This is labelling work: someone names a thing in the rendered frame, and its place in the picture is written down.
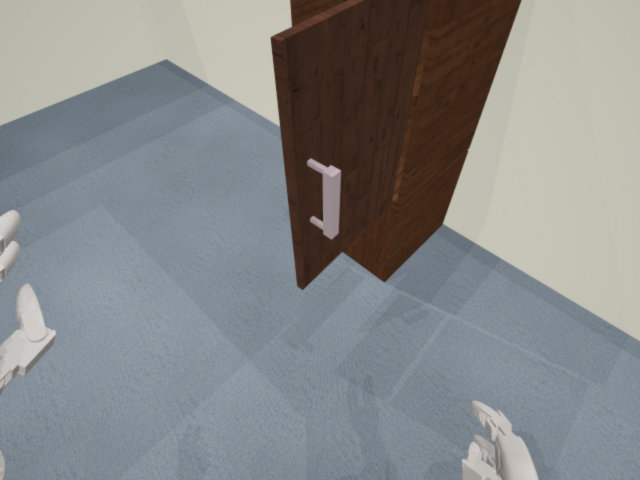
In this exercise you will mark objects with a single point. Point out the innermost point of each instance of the left robot hand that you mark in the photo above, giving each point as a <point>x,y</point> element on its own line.
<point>24,348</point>

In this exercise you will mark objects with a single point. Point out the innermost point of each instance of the right robot hand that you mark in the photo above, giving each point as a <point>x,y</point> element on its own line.
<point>509,459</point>

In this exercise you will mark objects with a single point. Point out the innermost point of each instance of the handle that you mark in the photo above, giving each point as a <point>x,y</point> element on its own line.
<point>331,198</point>

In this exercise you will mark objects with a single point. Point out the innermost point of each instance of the cupboard door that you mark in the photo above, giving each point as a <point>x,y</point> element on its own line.
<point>344,81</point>

